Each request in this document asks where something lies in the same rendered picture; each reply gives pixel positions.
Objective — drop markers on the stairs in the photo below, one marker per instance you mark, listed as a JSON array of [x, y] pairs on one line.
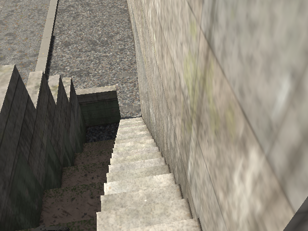
[[141, 193]]

